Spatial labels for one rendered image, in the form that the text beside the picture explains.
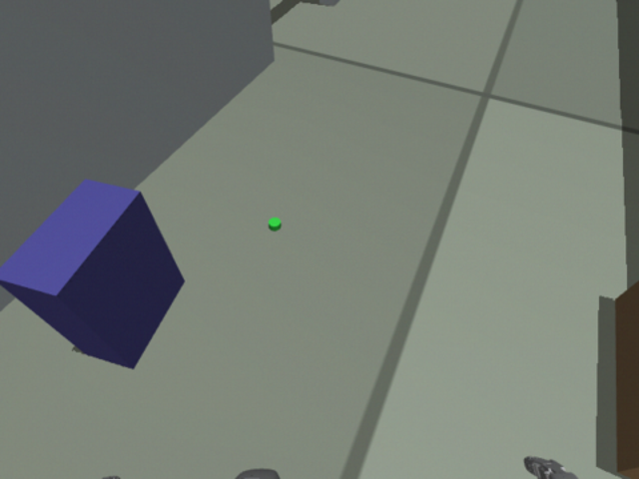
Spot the right robot hand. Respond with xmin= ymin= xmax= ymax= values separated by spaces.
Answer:
xmin=524 ymin=457 xmax=578 ymax=479

